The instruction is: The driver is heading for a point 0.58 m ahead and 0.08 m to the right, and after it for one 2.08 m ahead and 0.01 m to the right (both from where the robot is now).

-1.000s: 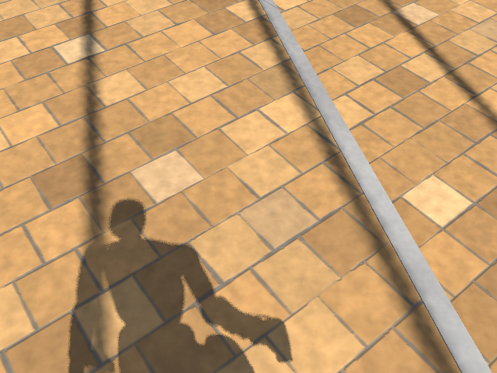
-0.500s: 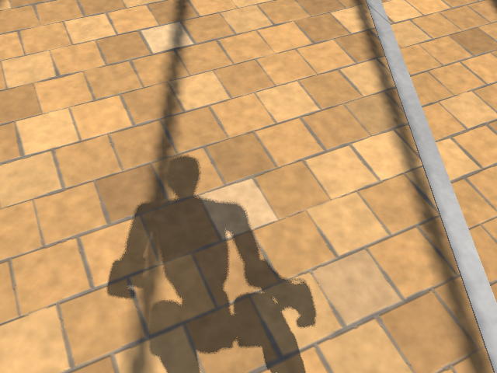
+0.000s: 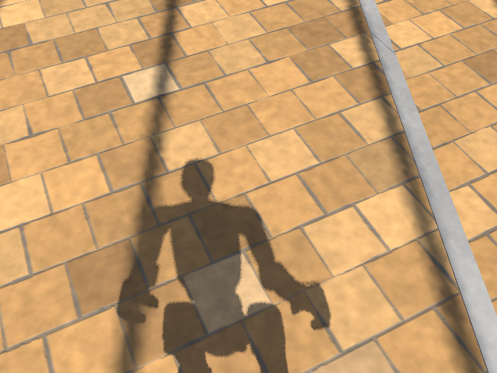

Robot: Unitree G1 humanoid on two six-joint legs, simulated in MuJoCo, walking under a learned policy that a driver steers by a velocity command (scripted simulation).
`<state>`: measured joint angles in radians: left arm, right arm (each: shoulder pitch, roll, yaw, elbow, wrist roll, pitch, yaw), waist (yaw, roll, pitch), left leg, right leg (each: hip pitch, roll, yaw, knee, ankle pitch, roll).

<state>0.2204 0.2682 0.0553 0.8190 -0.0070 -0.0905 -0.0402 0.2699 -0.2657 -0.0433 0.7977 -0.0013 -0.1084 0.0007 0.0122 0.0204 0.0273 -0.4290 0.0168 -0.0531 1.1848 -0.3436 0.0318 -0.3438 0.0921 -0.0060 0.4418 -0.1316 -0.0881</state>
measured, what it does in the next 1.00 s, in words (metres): walks ahead, turning right: left foot, then right foot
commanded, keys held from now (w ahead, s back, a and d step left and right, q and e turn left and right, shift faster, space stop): w+e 0.70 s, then q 0.30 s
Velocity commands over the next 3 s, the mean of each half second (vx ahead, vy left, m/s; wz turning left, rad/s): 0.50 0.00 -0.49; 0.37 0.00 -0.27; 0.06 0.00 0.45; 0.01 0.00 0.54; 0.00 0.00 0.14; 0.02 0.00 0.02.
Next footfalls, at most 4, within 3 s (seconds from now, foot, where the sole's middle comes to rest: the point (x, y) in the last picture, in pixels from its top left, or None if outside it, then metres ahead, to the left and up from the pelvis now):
0.34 left None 0.37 0.12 -0.77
0.86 right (357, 352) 0.52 -0.24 -0.77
1.32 left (262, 331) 0.58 0.01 -0.77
1.84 right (344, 334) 0.57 -0.21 -0.77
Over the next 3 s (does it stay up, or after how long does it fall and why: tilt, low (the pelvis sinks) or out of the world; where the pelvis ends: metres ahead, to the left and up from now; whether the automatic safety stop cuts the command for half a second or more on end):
stays up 0.52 -0.06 0.00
